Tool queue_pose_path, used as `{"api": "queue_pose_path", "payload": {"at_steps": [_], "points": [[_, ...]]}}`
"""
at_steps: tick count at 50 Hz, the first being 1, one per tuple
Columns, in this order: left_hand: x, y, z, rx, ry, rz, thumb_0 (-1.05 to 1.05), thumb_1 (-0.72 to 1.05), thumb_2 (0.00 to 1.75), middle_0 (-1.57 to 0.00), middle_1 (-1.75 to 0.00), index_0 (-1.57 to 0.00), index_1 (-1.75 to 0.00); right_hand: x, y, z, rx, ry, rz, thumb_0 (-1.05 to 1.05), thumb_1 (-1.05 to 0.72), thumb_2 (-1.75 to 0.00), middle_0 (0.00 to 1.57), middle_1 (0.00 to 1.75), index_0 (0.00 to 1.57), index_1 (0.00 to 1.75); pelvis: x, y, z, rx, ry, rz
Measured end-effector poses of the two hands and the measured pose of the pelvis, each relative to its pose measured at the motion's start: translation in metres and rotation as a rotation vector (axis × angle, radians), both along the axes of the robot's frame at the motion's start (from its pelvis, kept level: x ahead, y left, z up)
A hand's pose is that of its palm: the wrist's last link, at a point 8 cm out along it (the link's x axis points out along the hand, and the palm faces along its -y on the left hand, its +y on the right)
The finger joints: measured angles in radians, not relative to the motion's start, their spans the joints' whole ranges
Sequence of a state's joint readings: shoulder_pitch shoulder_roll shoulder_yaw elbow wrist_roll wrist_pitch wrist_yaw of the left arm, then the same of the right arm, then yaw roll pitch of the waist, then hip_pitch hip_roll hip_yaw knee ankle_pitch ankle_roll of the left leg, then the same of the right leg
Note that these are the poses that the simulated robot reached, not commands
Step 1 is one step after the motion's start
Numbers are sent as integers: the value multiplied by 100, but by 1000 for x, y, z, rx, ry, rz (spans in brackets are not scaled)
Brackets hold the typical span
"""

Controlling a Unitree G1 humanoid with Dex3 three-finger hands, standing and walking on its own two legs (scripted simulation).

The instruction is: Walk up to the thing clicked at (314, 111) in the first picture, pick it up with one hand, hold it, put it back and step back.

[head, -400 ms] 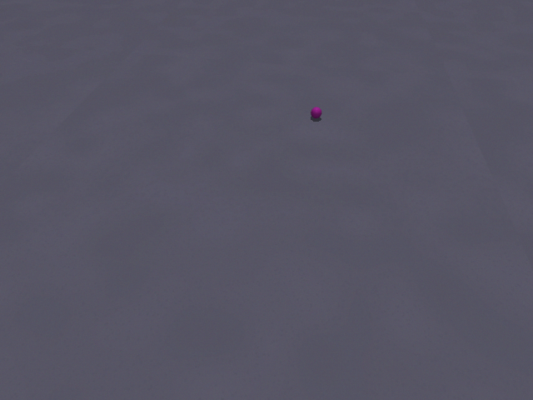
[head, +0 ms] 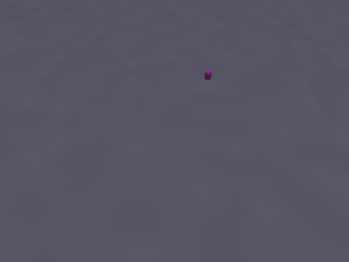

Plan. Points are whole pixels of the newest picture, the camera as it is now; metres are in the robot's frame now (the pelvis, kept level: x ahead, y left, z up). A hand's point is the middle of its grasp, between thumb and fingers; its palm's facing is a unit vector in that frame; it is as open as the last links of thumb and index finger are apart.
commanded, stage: stand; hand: left
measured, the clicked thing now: (208, 74) +1.95 -0.31 -0.75
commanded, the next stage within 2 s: walk up in 0.72 s
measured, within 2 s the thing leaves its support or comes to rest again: neither
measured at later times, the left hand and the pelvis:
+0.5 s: hand out of the picture +0.07 +0.25 -0.16, palm faces -0.03 -0.94 -0.34, open 7.4 cm; pelvis +0.00 +0.00 +0.00, yaw +0 degrees
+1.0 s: hand (87, 260) +0.17 +0.24 -0.13, palm faces -0.15 -0.91 -0.39, open 7.4 cm; pelvis +0.06 -0.05 -0.01, yaw -7 degrees
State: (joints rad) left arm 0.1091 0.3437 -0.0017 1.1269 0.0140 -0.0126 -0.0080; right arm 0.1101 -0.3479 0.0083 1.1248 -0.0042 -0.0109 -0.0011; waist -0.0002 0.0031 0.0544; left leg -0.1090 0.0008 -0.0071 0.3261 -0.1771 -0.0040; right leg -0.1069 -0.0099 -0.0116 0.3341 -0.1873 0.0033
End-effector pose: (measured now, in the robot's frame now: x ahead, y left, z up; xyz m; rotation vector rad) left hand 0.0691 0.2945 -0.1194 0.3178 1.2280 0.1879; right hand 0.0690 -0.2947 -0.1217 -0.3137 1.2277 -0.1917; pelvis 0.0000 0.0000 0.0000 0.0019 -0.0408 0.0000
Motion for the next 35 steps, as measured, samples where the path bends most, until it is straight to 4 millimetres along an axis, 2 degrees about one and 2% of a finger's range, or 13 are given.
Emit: {"api": "queue_pose_path", "payload": {"at_steps": [35], "points": [[1, 1, 0, 2, 8, 3, 0, 91, 89, -20, -30, -20, -30, 5, -1, 1, -5, 9, 8, 0, -90, -90, 20, 30, 20, 30, 5, 0, 1, -1, 9, 5]]}}
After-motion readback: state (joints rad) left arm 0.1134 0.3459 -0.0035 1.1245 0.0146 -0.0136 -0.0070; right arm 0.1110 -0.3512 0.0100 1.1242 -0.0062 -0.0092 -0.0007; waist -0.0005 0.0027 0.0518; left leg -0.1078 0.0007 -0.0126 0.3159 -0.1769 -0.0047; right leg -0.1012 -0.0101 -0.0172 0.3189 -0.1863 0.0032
